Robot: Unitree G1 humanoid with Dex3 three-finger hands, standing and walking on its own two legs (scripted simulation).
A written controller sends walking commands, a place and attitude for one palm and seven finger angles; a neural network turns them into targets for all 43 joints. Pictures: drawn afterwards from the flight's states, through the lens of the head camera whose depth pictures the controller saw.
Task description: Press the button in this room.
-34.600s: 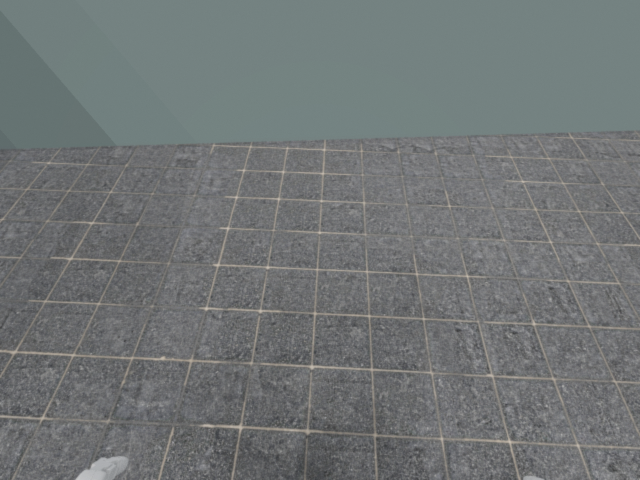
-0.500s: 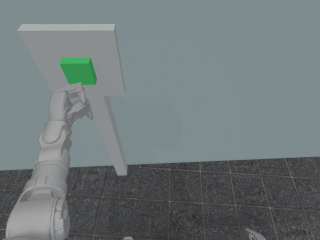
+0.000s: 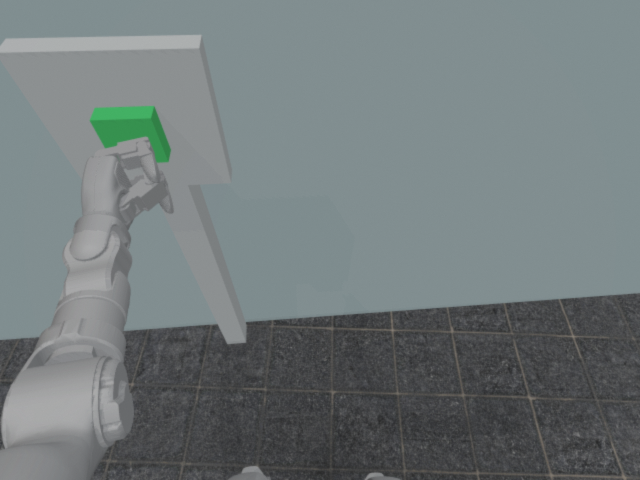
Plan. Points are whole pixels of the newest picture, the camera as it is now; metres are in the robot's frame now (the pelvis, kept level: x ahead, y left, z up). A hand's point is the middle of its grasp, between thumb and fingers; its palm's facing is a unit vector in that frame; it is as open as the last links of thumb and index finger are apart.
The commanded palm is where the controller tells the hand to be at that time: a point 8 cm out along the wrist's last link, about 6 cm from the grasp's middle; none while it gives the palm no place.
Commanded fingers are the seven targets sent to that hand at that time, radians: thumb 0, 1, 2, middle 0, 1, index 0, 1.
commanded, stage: press the button with the knuckle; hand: left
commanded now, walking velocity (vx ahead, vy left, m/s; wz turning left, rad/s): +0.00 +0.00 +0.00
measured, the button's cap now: (133, 134) +0.53 +0.23 +0.13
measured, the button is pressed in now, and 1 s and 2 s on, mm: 0 14 0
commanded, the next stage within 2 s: hold the button down briefly in 0.64 s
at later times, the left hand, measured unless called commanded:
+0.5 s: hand (161, 174) +0.48 +0.19 +0.10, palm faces +0.06 -1.00 -0.01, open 3.0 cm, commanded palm +0.47 +0.25 +0.10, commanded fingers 0.00 0.90 0.90 -1.30 -1.50 -1.30 -1.50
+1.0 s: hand (158, 170) +0.49 +0.20 +0.10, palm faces +0.04 -1.00 -0.02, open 3.0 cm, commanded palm +0.50 +0.25 +0.10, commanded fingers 0.00 0.90 0.90 -1.30 -1.50 -1.30 -1.50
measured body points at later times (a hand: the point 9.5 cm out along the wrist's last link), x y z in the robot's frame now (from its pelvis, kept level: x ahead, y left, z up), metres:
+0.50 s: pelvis +0.00 +0.00 -0.01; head +0.08 +0.01 +0.44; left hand +0.47 +0.25 +0.11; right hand +0.02 -0.27 -0.12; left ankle +0.03 +0.11 -0.71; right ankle -0.01 -0.11 -0.71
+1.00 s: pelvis -0.03 +0.01 -0.02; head +0.07 +0.03 +0.42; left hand +0.48 +0.25 +0.11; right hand -0.04 -0.26 -0.12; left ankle +0.03 +0.11 -0.71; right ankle -0.01 -0.11 -0.71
